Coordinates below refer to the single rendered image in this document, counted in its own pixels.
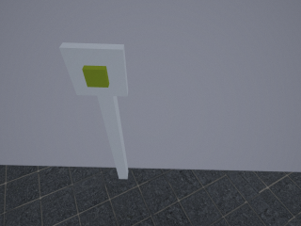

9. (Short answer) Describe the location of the button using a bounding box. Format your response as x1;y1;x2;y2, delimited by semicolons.
82;65;109;88

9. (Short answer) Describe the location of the panel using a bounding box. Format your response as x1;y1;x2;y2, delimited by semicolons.
59;42;129;180

